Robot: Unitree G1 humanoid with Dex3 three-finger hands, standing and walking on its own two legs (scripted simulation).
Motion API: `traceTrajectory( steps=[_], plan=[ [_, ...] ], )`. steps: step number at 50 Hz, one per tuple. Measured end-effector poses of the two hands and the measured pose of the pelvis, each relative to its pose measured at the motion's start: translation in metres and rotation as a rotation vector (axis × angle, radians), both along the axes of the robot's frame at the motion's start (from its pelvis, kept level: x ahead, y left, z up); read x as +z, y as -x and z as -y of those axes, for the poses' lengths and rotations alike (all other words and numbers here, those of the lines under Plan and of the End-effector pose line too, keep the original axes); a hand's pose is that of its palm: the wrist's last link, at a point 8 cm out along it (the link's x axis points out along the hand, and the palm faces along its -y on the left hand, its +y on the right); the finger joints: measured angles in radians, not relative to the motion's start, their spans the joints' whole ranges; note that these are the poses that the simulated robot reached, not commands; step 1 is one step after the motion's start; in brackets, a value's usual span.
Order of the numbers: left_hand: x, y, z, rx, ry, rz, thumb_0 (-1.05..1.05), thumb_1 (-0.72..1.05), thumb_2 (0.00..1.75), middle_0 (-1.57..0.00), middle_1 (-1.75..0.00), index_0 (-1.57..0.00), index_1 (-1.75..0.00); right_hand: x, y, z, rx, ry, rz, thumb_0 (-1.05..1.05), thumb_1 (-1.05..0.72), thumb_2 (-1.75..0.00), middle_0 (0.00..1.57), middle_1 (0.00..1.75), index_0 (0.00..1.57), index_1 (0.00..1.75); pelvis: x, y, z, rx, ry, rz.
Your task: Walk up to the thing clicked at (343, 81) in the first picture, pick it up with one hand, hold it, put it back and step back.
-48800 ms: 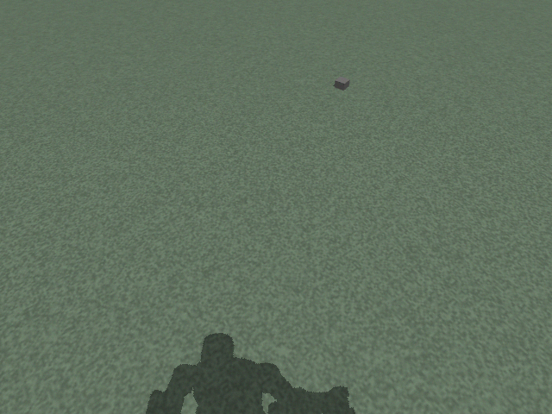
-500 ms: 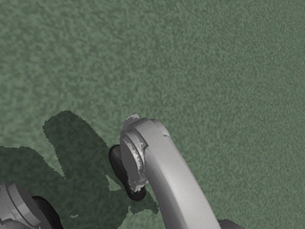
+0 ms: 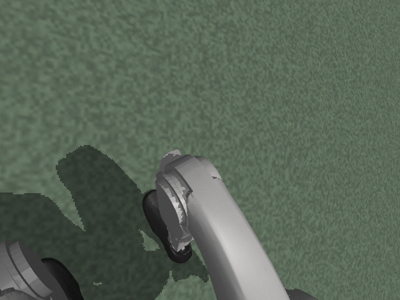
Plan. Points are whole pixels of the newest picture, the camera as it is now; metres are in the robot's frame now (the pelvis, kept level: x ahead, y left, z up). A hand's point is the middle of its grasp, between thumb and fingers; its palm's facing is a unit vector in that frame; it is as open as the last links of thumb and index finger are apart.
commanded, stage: approach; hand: left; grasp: from above
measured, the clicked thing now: out of the picture +0.47 +0.33 -0.31
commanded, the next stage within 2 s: go down in 1.58 s
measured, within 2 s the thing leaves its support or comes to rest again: neither
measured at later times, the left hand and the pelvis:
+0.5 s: hand out of the picture +0.47 +0.32 -0.23, palm faces -0.01 -0.47 -0.88, open 14.0 cm; pelvis +0.00 +0.00 +0.00, yaw +0 degrees
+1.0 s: hand out of the picture +0.48 +0.32 -0.24, palm faces +0.00 -0.48 -0.88, open 14.0 cm; pelvis +0.00 +0.00 +0.00, yaw +0 degrees
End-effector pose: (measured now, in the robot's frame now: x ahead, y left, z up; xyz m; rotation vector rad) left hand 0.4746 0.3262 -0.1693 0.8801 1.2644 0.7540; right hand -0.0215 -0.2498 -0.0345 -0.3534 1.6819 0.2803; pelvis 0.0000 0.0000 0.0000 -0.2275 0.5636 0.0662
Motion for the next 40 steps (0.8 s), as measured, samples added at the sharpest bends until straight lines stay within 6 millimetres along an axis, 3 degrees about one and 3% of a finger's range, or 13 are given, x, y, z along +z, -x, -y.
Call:
traceTrajectory(
  steps=[11, 28, 35, 40],
  plan=[
    [-0.012, 0.005, 0.013, -0.012, 0.011, -0.015, 0.00, -0.47, 0.97, -0.09, -0.97, -0.07, -0.99, 0.001, 0.001, 0.000, 0.003, -0.006, -0.004, 0.00, -0.90, -0.89, 0.19, 0.30, 0.20, 0.30, 0.000, 0.001, 0.002, 0.001, 0.000, 0.011],
    [-0.007, 0.009, -0.006, -0.024, -0.011, -0.024, 0.00, -0.47, 0.96, -0.09, -0.97, -0.07, -0.99, -0.005, -0.009, -0.001, 0.019, 0.002, 0.028, 0.00, -0.91, -0.89, 0.19, 0.30, 0.20, 0.30, -0.002, 0.001, -0.001, -0.001, 0.002, 0.005],
    [-0.013, 0.017, 0.000, 0.015, 0.026, -0.026, 0.00, -0.46, 0.96, -0.09, -0.98, -0.08, -0.99, -0.002, -0.010, -0.005, 0.034, -0.015, 0.023, 0.00, -0.90, -0.89, 0.19, 0.30, 0.20, 0.30, 0.000, 0.000, -0.001, 0.005, 0.005, 0.011],
    [-0.015, 0.012, 0.004, 0.011, 0.037, -0.009, 0.00, -0.46, 0.96, -0.09, -0.98, -0.08, -0.99, 0.001, -0.007, -0.004, 0.039, -0.004, 0.006, 0.00, -0.90, -0.89, 0.19, 0.30, 0.20, 0.30, 0.000, 0.000, -0.002, 0.006, 0.009, 0.011]
  ],
)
